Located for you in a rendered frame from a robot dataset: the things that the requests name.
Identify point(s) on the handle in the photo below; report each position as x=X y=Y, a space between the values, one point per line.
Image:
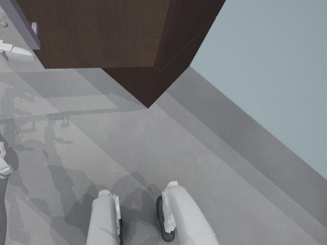
x=17 y=17

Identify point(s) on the left robot upper arm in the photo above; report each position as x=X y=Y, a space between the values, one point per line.
x=8 y=164

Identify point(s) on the left robot hand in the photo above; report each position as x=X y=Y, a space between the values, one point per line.
x=8 y=51

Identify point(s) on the cupboard door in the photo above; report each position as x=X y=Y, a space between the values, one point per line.
x=97 y=33

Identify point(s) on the robot right thigh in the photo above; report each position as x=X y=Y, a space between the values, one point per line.
x=192 y=226

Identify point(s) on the robot right shin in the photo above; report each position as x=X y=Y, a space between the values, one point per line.
x=169 y=222

